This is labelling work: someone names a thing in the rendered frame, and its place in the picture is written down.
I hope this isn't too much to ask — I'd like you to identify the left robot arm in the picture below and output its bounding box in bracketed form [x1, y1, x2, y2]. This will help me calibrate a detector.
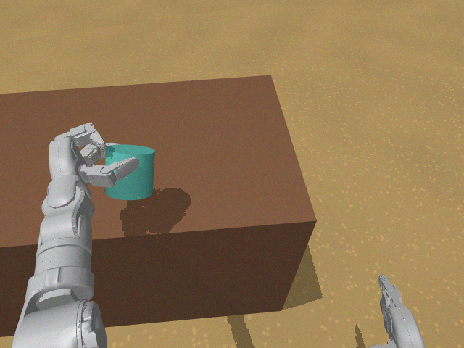
[12, 175, 107, 348]

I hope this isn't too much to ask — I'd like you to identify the can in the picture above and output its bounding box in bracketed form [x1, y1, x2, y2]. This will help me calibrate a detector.
[105, 144, 155, 200]

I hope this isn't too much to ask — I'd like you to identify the left robot hand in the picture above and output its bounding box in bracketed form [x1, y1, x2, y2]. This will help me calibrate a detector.
[49, 123, 139, 188]

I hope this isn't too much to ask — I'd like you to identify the right robot hand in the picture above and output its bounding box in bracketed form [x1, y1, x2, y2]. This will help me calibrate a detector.
[369, 274, 425, 348]

